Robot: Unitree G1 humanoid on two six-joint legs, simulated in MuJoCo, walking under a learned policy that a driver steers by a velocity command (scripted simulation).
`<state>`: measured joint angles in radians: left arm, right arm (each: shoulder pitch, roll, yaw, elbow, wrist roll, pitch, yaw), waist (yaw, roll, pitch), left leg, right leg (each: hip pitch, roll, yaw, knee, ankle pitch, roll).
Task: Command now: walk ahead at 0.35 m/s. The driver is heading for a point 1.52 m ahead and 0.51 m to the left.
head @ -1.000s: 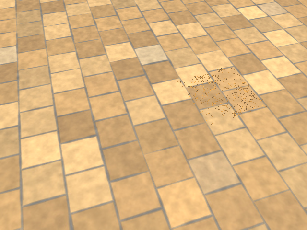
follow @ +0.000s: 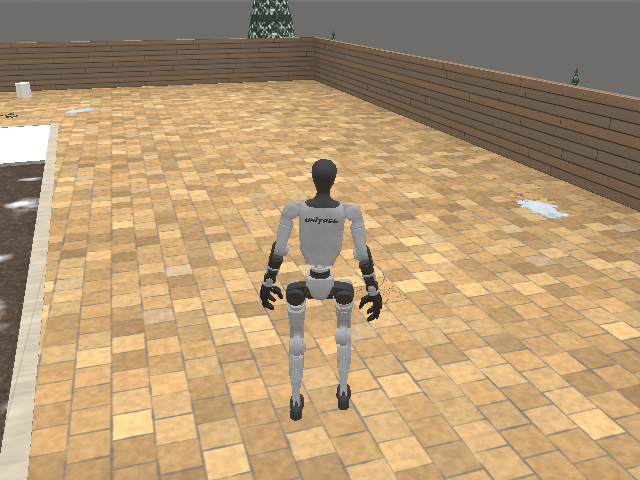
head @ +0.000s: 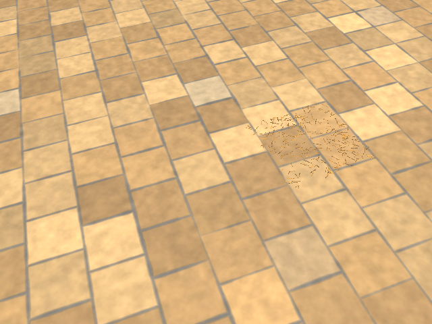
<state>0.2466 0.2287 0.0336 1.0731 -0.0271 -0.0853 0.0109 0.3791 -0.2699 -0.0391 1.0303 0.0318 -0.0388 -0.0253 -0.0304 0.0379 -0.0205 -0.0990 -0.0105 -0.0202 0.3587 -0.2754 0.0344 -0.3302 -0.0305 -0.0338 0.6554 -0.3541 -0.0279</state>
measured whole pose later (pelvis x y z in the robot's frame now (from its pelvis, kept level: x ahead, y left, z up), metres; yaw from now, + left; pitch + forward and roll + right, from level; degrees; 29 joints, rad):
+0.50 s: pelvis +0.20 -0.02 -0.02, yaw +0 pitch +1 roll -1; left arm 0.42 0.22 0.02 1.08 0.01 -0.05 0.02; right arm 0.01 -0.23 -0.02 0.86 -0.01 -0.09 0.02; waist 0.05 0.02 0.04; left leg -0.47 -0.01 0.03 0.50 0.01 0.06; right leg 0.03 0.04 -0.03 0.44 -0.45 -0.03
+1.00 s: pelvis +0.29 -0.03 -0.01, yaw -1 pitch +0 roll +0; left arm 0.32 0.22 0.06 1.05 -0.01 -0.04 0.04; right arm 0.21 -0.24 -0.04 1.02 0.01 -0.04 -0.01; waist 0.01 0.00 -0.01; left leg -0.34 -0.02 0.05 0.66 -0.37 0.07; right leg -0.21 -0.03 0.01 0.51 -0.32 0.00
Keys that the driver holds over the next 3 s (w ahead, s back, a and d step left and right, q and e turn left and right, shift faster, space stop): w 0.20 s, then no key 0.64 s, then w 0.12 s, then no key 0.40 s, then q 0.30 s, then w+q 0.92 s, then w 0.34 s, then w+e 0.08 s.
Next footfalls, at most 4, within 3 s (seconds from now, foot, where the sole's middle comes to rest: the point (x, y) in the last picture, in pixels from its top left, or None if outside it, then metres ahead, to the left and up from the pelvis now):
0.06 right None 0.07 -0.13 -0.78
0.48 left None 0.38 0.08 -0.78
0.78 right None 0.31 -0.16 -0.78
1.74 right None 0.40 -0.16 -0.78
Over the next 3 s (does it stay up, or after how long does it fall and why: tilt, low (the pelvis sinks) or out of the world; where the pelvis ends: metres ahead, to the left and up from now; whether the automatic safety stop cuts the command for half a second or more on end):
stays up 0.83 0.27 0.00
